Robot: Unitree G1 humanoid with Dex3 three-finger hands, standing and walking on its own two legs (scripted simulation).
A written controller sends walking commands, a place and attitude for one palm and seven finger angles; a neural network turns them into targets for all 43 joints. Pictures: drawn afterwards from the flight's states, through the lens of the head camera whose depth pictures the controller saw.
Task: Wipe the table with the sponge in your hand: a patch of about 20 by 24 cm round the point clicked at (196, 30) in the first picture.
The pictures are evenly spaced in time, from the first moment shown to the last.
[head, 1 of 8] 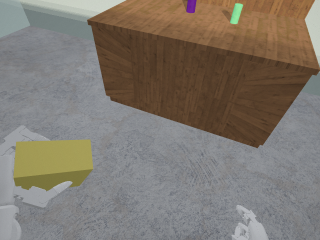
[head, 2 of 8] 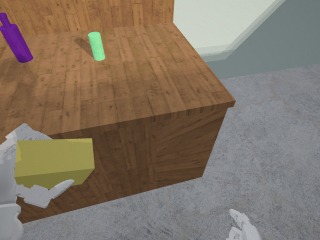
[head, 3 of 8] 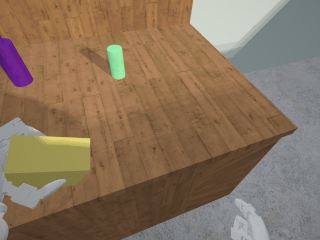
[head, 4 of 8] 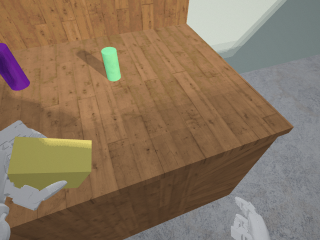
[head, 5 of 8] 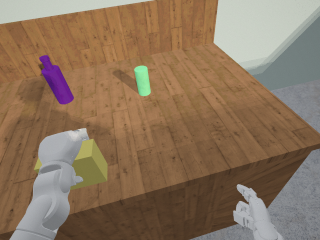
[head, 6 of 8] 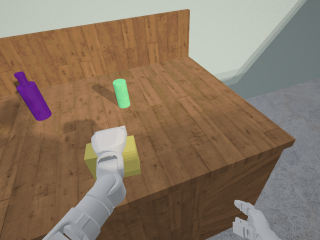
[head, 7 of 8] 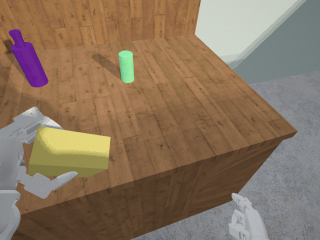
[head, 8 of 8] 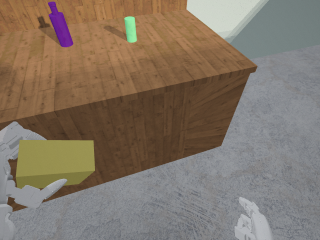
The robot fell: no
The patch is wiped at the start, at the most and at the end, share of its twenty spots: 0.00 1.00 1.00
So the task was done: yes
